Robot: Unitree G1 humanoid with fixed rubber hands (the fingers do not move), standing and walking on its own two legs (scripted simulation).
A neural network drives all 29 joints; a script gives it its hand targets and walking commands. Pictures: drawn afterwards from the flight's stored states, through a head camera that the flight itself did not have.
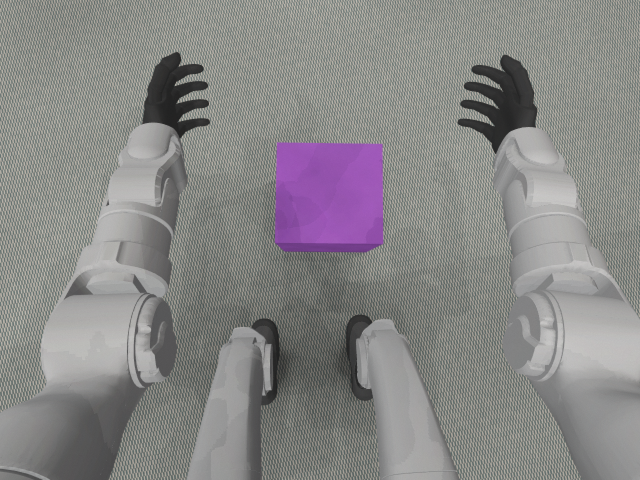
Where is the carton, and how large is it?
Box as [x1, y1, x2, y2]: [275, 142, 382, 251]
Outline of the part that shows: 277,142 275,242 283,250 367,251 382,243 381,144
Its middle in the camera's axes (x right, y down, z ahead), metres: +0.02 -0.08 +0.88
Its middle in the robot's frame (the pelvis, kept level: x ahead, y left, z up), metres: +0.49 -0.04 -0.52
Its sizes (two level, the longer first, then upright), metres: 0.210 0.200 0.250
